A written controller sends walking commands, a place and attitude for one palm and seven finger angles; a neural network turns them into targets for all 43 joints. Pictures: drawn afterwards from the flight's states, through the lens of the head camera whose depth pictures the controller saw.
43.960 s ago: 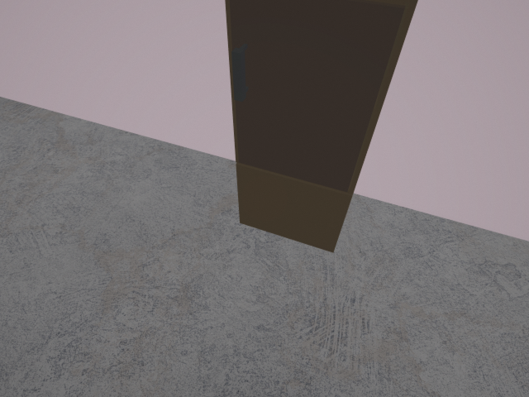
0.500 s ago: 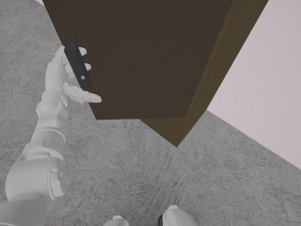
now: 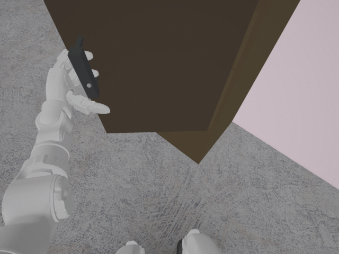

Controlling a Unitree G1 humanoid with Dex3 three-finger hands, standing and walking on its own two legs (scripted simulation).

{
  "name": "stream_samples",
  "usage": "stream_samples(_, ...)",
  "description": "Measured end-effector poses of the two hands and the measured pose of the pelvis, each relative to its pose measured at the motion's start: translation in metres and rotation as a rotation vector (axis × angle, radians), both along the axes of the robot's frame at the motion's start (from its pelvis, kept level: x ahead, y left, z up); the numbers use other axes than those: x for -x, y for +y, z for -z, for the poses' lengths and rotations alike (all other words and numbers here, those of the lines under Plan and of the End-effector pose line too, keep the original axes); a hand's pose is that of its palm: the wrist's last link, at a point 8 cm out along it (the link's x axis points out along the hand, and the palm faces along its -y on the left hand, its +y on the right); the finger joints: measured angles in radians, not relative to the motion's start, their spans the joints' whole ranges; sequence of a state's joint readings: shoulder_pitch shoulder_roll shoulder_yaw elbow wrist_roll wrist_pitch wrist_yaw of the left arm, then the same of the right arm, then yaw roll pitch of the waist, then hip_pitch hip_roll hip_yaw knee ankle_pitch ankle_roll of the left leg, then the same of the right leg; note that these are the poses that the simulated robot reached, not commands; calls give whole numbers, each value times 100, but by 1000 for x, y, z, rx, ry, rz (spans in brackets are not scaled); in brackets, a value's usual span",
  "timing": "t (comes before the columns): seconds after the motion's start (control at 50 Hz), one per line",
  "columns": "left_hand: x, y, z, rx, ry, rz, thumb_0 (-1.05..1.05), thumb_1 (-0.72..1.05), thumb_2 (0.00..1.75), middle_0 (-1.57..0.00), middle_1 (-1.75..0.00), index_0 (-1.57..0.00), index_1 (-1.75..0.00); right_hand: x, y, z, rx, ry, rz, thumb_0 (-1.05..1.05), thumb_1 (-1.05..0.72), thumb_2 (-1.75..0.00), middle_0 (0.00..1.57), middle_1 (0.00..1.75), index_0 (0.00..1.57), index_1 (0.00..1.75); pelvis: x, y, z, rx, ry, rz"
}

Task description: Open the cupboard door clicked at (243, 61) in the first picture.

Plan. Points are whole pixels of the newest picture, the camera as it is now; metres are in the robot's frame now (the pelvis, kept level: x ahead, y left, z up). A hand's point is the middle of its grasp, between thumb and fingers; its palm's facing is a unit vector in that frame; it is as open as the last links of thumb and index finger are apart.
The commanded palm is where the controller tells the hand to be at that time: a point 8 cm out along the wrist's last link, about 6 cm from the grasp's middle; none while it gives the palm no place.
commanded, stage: close the thumb around the handle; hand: left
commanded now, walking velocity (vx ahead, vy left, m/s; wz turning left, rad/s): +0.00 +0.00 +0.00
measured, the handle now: (87, 68) +0.55 +0.17 +0.08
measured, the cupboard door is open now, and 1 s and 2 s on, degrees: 42 44 81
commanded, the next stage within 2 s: pull the door open along its arc in 0.68 s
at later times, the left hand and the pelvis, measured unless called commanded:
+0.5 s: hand (88, 85) +0.49 +0.16 +0.09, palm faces -0.02 -1.00 -0.02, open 7.2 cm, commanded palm +0.46 +0.21 +0.09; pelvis +0.00 +0.01 +0.00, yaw +0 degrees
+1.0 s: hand (91, 89) +0.48 +0.15 +0.09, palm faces -0.01 -1.00 -0.01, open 6.5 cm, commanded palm +0.42 +0.20 +0.09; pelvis +0.00 +0.01 +0.00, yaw -1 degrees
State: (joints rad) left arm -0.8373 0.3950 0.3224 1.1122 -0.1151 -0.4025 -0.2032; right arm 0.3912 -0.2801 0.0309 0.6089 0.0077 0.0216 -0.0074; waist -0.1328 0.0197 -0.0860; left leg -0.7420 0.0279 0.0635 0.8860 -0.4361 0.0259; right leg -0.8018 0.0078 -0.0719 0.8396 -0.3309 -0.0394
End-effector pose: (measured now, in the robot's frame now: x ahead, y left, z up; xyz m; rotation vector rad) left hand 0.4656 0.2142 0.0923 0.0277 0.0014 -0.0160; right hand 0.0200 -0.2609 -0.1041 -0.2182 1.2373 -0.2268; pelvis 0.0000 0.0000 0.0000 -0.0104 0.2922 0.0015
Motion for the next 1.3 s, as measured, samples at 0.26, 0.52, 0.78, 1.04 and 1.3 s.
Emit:
stream_samples(0.26, 0, 1, 1, 5, 1, 3, -1, -15, 45, -32, -123, -32, -123, -2, 7, 1, -10, -2, -1, 1, -91, -90, 20, 30, 20, 30, -2, 4, 0, 2, -2, 3)
stream_samples(0.52, -2, 2, 2, 6, -3, 1, 0, 54, 74, -35, -129, -35, -129, -1, 13, 1, -13, 6, 3, 1, -91, -90, 20, 30, 20, 30, -5, 10, 0, 6, 1, 4)
stream_samples(0.78, -1, -4, 2, 8, -7, 3, 0, 64, 81, -31, -131, -31, -131, -4, 15, 2, -13, 5, -5, 1, -91, -90, 20, 30, 20, 30, -3, 10, 0, 5, -4, -2)
stream_samples(1.04, 17, -7, 3, 21, -18, -1, 1, 66, 77, -30, -131, -28, -131, -12, 12, -3, -30, -40, 10, 1, -91, -90, 20, 30, 20, 30, -7, 8, -4, 0, -19, 19)
stream_samples(1.3, 111, -38, 6, 90, -50, -105, 1, 63, 73, -30, -131, -29, -127, -96, 25, -19, -84, -272, -86, 1, -91, -90, 20, 30, 19, 30, -16, 6, -15, -7, -94, 19)
